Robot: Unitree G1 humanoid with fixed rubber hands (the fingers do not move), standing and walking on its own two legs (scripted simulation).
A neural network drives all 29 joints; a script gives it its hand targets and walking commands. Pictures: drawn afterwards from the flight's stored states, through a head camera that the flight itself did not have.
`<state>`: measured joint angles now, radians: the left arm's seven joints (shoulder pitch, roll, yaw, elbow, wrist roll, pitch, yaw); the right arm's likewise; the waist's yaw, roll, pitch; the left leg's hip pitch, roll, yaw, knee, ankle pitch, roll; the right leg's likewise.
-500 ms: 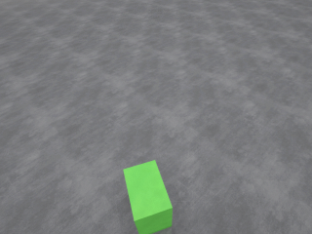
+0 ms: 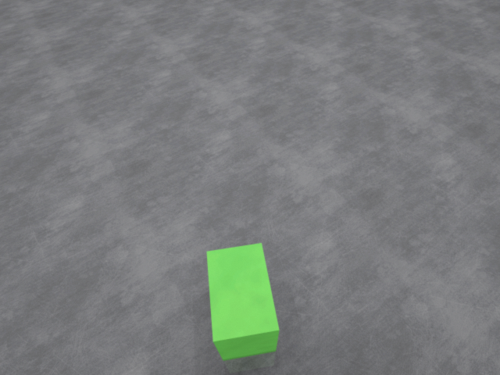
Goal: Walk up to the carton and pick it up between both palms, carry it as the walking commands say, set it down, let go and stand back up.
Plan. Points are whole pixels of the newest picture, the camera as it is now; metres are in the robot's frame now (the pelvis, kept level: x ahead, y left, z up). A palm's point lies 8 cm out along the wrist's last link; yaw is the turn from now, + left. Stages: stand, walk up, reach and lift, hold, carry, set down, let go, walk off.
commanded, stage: walk up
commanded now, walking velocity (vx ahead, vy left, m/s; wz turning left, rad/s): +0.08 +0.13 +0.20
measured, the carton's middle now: (242, 302) +0.45 +0.07 -0.61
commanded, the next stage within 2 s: none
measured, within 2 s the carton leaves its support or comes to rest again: neither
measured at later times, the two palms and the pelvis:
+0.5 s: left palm out of the picture +0.01 +0.37 -0.13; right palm out of the picture +0.14 -0.16 -0.12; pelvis +0.00 +0.07 +0.00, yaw +6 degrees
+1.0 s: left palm out of the picture +0.02 +0.32 -0.11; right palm out of the picture +0.04 -0.21 -0.14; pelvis +0.00 +0.04 +0.01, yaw +4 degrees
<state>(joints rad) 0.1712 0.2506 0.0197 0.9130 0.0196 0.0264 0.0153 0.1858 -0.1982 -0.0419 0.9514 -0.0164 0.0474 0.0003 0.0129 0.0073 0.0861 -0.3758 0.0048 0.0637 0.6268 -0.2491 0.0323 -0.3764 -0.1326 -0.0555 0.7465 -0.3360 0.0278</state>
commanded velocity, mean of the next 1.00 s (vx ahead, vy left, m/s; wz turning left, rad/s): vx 0.00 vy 0.06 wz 0.09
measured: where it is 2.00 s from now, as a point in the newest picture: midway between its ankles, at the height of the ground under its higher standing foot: outside the picture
